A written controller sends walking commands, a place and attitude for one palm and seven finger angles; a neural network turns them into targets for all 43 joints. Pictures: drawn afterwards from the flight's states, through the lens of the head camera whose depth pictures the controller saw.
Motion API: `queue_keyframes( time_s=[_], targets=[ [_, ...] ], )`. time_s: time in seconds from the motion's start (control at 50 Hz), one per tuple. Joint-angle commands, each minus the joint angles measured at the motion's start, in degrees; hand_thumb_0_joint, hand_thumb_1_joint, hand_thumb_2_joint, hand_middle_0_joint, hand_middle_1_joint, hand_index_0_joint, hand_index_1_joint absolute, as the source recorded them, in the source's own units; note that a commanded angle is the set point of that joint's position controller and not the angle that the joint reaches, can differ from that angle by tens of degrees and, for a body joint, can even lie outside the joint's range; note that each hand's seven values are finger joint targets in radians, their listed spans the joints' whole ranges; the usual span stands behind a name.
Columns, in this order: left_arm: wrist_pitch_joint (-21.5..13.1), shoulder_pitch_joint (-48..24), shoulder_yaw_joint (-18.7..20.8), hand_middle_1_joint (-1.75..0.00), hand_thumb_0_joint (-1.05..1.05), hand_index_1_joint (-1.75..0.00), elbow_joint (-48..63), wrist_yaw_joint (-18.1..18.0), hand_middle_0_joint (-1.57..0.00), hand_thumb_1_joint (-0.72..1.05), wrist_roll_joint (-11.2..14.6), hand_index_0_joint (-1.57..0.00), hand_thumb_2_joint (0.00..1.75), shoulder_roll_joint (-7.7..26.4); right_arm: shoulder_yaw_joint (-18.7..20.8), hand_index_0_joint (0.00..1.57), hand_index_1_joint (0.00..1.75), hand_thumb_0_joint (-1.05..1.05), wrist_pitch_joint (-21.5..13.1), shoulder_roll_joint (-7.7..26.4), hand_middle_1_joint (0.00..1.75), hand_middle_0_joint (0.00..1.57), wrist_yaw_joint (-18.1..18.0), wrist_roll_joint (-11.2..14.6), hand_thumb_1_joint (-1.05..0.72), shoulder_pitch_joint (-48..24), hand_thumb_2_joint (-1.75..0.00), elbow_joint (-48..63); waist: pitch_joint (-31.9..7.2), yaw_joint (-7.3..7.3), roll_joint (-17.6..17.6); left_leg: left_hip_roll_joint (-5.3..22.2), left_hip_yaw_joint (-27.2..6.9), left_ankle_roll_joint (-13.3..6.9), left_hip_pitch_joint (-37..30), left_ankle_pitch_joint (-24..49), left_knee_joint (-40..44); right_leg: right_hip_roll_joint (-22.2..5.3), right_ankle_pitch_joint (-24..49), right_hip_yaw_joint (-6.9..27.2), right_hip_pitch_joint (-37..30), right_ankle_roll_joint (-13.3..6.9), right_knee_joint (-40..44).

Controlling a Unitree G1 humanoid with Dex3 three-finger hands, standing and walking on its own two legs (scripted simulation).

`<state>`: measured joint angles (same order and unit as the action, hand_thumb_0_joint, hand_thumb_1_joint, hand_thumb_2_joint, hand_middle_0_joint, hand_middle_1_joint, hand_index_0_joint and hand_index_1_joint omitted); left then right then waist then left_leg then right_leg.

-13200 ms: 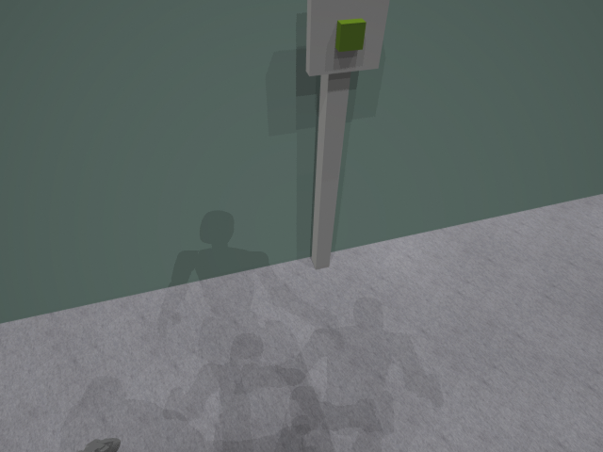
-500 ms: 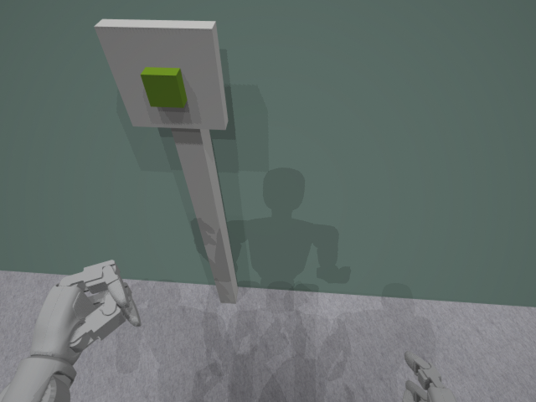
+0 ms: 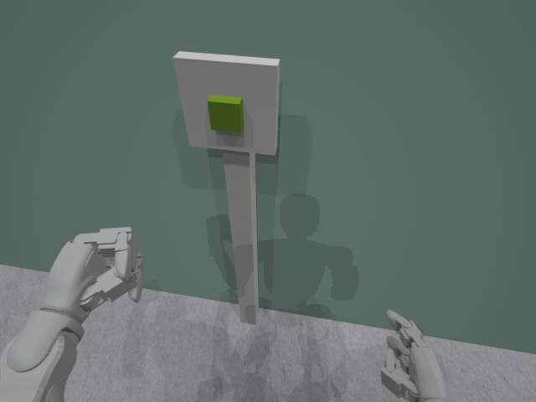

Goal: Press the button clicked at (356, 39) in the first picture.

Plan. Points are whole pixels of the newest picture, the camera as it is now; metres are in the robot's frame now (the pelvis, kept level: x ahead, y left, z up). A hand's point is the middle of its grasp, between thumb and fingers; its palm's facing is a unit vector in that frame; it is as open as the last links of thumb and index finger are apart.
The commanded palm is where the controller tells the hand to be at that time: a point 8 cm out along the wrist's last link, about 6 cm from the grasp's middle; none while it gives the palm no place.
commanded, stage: raise the hand and make a fist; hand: left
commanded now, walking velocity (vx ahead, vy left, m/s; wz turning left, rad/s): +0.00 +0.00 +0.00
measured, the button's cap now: (226, 113) +0.55 +0.15 +0.18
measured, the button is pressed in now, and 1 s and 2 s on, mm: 0 0 0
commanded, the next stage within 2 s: aim a knuckle at the button in 0.64 s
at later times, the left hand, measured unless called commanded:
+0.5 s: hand (130, 264) +0.22 +0.19 +0.17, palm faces -0.01 -1.00 -0.09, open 3.1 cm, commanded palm +0.18 +0.24 +0.18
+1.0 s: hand (165, 237) +0.26 +0.17 +0.17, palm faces +0.00 -1.00 -0.08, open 3.1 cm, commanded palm +0.24 +0.21 +0.17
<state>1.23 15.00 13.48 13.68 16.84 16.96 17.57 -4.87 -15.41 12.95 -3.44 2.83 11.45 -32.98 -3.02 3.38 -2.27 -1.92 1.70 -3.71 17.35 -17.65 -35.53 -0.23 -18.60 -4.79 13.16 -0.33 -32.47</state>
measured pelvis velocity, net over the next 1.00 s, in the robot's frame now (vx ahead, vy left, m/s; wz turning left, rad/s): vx -0.01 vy -0.04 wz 0.00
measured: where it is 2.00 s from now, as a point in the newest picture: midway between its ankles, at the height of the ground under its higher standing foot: outside the picture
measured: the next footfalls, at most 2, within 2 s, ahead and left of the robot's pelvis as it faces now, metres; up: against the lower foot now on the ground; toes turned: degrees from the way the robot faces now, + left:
none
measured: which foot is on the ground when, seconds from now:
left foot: down 0.00-1.00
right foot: down 0.00-1.00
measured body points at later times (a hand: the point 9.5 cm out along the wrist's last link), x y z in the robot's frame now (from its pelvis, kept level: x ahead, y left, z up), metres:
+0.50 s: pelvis -0.02 -0.02 +0.01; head -0.05 -0.04 +0.46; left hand +0.21 +0.24 +0.18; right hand +0.18 -0.24 -0.05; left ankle +0.01 +0.07 -0.73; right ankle -0.01 -0.12 -0.73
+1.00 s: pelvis -0.01 -0.04 +0.01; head -0.04 -0.07 +0.45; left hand +0.25 +0.22 +0.18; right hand +0.19 -0.27 -0.06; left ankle +0.01 +0.07 -0.73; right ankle -0.01 -0.12 -0.73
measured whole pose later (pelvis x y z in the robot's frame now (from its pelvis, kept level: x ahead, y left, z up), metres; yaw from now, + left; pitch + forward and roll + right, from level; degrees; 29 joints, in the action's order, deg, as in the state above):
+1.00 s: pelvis -0.01 -0.04 +0.01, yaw +0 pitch -3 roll +0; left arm 7.9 0.0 16.4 2.9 17.6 17.7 19.1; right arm -4.0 -15.0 15.4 -5.7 4.4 11.3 -37.5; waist -1.5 2.7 -3.7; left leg 0.3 0.6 -0.4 13.1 -14.7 -30.9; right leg 2.2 -16.8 -5.6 9.7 -3.5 -29.4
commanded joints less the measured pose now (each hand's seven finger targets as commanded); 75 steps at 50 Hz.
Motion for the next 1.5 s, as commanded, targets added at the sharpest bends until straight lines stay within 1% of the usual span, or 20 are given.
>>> queue_keyframes(
  time_s=[0.0,0.04,0.08,0.18,0.22,0.3,0.34,0.54,0.64,0.78,0.88,0.96,1.02,1.08,1.2,1.22,1.28,1.32,1.38,1.48],
  targets=[
    [-0.5,-13.2,5.6,-1.5,0.0,-1.5,13.2,0.6,-1.3,0.9,1.6,-1.3,0.9,8.7,2.9,0.2,0.3,0.0,-2.5,7.8,0.3,0.2,-1.1,0.3,-0.9,-5.8,-0.9,7.9,-5.3,-0.85,-2.3,3.6,-7.1,3.6,-9.5,14.3,9.2,1.8,11.5,-0.5,1.6,-1.4,4.7],
    [0.8,-15.4,5.7,-1.5,0.0,-1.5,14.0,0.8,-1.3,0.9,1.4,-1.3,0.9,9.5,2.7,0.2,0.3,0.0,-2.2,7.7,0.3,0.2,-1.2,0.4,-0.9,-6.1,-0.9,7.8,-5.5,-0.77,-4.3,3.6,-7.7,4.1,-10.5,14.2,10.0,1.6,11.0,-0.5,1.3,-1.5,5.0],
    [2.7,-15.6,7.3,-1.5,0.0,-1.5,11.6,1.2,-1.3,0.9,1.9,-1.3,0.9,10.5,2.4,0.2,0.3,0.0,-1.9,7.9,0.3,0.2,-1.4,0.4,-0.9,-6.8,-0.9,7.6,-4.7,-0.3,-1.0,3.4,-7.6,3.6,-9.9,12.2,10.8,1.8,10.2,-0.4,0.5,-1.5,6.2],
    [5.9,-19.6,9.8,-1.5,0.0,-1.5,12.2,1.9,-1.3,0.9,2.8,-1.3,0.9,13.0,2.0,0.2,0.3,0.0,-1.3,7.8,0.3,0.2,-1.7,0.8,-0.9,-8.6,-0.9,7.6,-4.6,0.11,-1.2,3.0,-7.4,3.2,-10.8,10.5,12.1,1.6,9.2,0.1,-0.9,-1.6,8.0],
    [6.7,-21.9,10.2,-1.5,0.0,-1.5,13.4,1.9,-1.3,0.9,2.9,-1.3,0.9,13.7,2.0,0.2,0.3,0.0,-1.3,7.6,0.3,0.2,-1.8,1.0,-0.9,-9.4,-0.9,7.8,-4.8,0.08,-3.9,2.7,-7.0,3.1,-11.4,9.6,12.4,1.2,8.7,0.4,-1.0,-1.6,8.5],
    [8.7,-17.8,8.7,-1.5,0.0,-1.5,8.8,2.5,-1.3,0.9,3.5,-1.3,0.9,10.8,2.1,0.2,0.3,0.0,-0.8,7.9,0.3,0.2,-1.6,1.4,-0.9,-9.2,-0.9,7.6,-2.2,-0.1,0.6,2.7,-6.8,2.7,-9.7,6.8,12.9,1.4,7.0,0.4,-0.3,-1.3,9.3],
    [8.8,-17.9,9.1,-1.5,0.0,-1.5,10.4,2.2,-1.3,0.9,3.2,-1.3,0.9,11.5,2.3,0.2,0.3,0.0,-0.8,7.9,0.3,0.2,-1.6,1.4,-0.9,-9.5,-0.9,8.0,-2.3,-0.06,-0.6,2.4,-6.2,2.4,-9.8,6.0,12.8,1.1,6.3,0.8,-0.1,-1.2,9.6],
    [4.9,-19.3,9.5,-1.5,0.0,-1.5,12.3,0.1,-1.3,0.9,2.5,-1.3,0.9,12.2,2.7,0.2,0.3,0.0,-2.3,7.6,0.3,0.2,-2.1,1.2,-0.9,-9.3,-0.9,7.2,-1.9,-0.6,-2.5,1.8,-4.1,1.7,-10.3,6.1,11.0,0.5,4.4,2.9,-0.1,-0.6,11.7],
    [4.9,-18.6,10.0,-1.5,0.0,-1.5,10.6,0.9,-1.3,0.9,3.1,-1.3,0.9,12.8,2.9,0.2,0.3,0.0,-3.0,7.7,0.3,0.2,-2.3,1.2,-0.9,-9.5,-0.9,6.9,-2.4,-0.48,1.5,1.6,-3.5,1.5,-8.7,6.3,9.2,-0.7,3.1,5.6,-1.1,0.4,13.0],
    [4.2,-22.7,10.2,-1.5,0.0,-1.5,7.1,0.6,-1.3,0.9,3.2,-1.3,0.9,13.4,2.9,0.2,0.3,0.0,-3.5,7.8,0.3,0.2,-2.5,1.3,-0.9,-9.6,-0.9,5.9,-0.8,-1.02,2.2,1.8,-3.3,1.7,-6.6,5.9,6.8,-2.1,1.7,9.3,0.0,1.6,13.9],
    [3.0,-30.1,6.9,-1.5,0.0,-1.5,3.4,0.3,-1.3,0.9,2.0,-1.3,0.9,12.0,2.9,0.2,0.3,0.0,-3.7,7.8,0.3,0.2,-3.0,1.4,-0.9,-8.9,-0.9,5.5,-3.1,-1.54,0.9,1.4,-3.5,1.3,-8.1,7.7,7.3,-1.4,5.9,7.5,-0.3,1.0,11.7],
    [3.0,-32.8,8.2,-1.5,0.0,-1.5,-1.7,0.4,-1.3,0.9,1.3,-1.3,0.9,13.5,3.0,0.2,0.3,0.0,-2.9,8.0,0.3,0.2,-3.0,1.5,-0.9,-8.1,-0.9,5.3,-5.6,-1.46,2.7,1.3,-3.3,1.2,-8.0,9.8,7.3,-1.3,11.2,6.6,-1.7,1.2,10.0],
    [2.8,-35.7,8.1,-1.5,0.0,-1.5,-2.6,0.3,-1.3,0.9,1.0,-1.3,0.9,13.4,3.0,0.2,0.3,0.0,-2.4,7.7,0.3,0.2,-2.6,1.4,-0.9,-8.2,-0.9,5.7,-7.2,-1.13,0.5,1.2,-3.1,1.3,-9.0,11.8,7.3,-1.4,15.0,6.1,-2.5,0.8,8.9],
    [2.8,-34.8,8.7,-1.5,0.0,-1.5,-5.6,-0.1,-1.3,0.9,1.0,-1.3,0.9,13.4,3.1,0.2,0.3,0.0,-1.8,7.9,0.3,0.2,-2.3,1.2,-0.9,-7.4,-0.9,5.8,-8.5,-0.85,3.3,1.3,-3.0,1.3,-8.4,14.0,7.0,-1.1,19.5,5.5,-3.5,1.0,7.8],
    [2.0,-41.4,6.7,-1.5,0.0,-1.5,-7.9,-1.2,-1.3,0.9,-0.3,-1.3,0.9,12.6,3.5,0.2,0.3,0.0,-0.6,8.0,0.3,0.2,-2.2,1.3,-0.9,-6.6,-0.9,6.0,-9.5,-1.76,1.6,1.5,-2.8,1.2,-10.1,14.9,7.7,-0.3,18.7,4.0,-1.6,0.0,7.1],
    [1.6,-43.5,5.9,-1.5,0.0,-1.5,-7.1,-1.4,-1.3,0.9,-0.6,-1.3,0.9,12.2,3.5,0.2,0.3,0.0,-0.5,7.9,0.3,0.2,-2.3,1.4,-0.9,-6.6,-0.9,6.0,-10.2,-2.05,-1.0,1.4,-2.5,1.2,-11.3,15.4,7.5,-0.3,19.1,4.1,-1.3,-0.2,7.1],
    [1.1,-45.5,5.3,-1.5,0.0,-1.5,-10.5,-2.2,-1.3,0.9,-1.1,-1.3,0.9,11.9,3.6,0.2,0.3,0.0,0.0,8.1,0.3,0.2,-2.3,1.3,-0.9,-5.7,-0.9,5.3,-10.1,-2.54,2.3,1.8,-3.0,1.3,-11.1,15.6,7.7,0.1,18.6,3.5,-0.9,-0.4,7.0],
    [0.6,-49.3,2.3,-1.5,0.0,-1.5,-10.2,-2.5,-1.3,0.9,-1.5,-1.3,0.9,9.4,3.5,0.2,0.3,0.0,0.2,8.0,0.3,0.2,-2.2,1.3,-0.9,-5.7,-0.9,5.3,-10.3,-3.16,-0.4,1.8,-3.4,1.5,-12.4,16.0,8.2,0.1,18.2,3.0,0.1,-0.7,6.6],
    [1.1,-51.2,4.1,-1.5,0.0,-1.5,-16.2,-3.8,-1.3,0.9,-2.0,-1.3,0.9,11.4,3.6,0.2,0.3,0.0,1.3,8.5,0.3,0.2,-2.4,1.2,-0.9,-4.6,-0.9,4.2,-9.4,-2.98,2.6,2.0,-3.9,1.6,-11.0,14.7,8.5,0.3,16.2,3.0,0.5,-0.9,7.1],
    [0.1,-59.0,2.3,-1.5,0.0,-1.5,-19.2,-5.3,-1.3,0.9,-3.5,-1.3,0.9,10.5,3.7,0.2,0.3,0.0,2.9,8.4,0.3,0.2,-2.1,1.0,-0.9,-3.9,-0.9,4.0,-12.4,-3.67,0.0,2.2,-3.8,1.7,-12.8,16.5,8.2,0.2,17.0,3.2,0.5,-1.3,6.6]
  ],
)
